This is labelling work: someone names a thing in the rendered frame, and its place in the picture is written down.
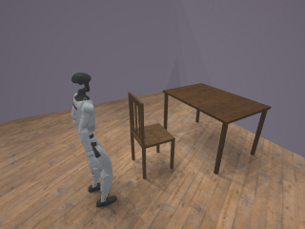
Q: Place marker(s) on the table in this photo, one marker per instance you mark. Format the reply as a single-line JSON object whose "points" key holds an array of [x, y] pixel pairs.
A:
{"points": [[220, 105]]}

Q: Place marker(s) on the left robot forearm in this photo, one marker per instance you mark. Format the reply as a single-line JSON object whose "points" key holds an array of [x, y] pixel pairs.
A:
{"points": [[75, 122]]}

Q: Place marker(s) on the left robot upper arm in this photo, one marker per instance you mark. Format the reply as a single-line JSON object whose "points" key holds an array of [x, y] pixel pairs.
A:
{"points": [[73, 116]]}

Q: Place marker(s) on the humanoid robot head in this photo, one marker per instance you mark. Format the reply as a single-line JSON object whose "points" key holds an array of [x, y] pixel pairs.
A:
{"points": [[82, 78]]}

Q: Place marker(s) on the right robot hand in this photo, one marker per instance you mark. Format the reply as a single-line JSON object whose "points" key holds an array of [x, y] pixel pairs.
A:
{"points": [[94, 162]]}

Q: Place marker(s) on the chair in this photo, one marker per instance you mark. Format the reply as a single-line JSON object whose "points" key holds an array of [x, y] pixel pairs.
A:
{"points": [[147, 136]]}

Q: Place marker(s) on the right robot upper arm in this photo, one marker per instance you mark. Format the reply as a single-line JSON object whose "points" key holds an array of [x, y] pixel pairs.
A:
{"points": [[86, 113]]}

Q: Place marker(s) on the right robot forearm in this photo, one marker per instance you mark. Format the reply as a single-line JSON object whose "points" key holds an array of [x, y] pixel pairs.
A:
{"points": [[86, 141]]}

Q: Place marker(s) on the right robot shin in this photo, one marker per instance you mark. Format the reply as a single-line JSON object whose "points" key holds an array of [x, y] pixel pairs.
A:
{"points": [[105, 186]]}

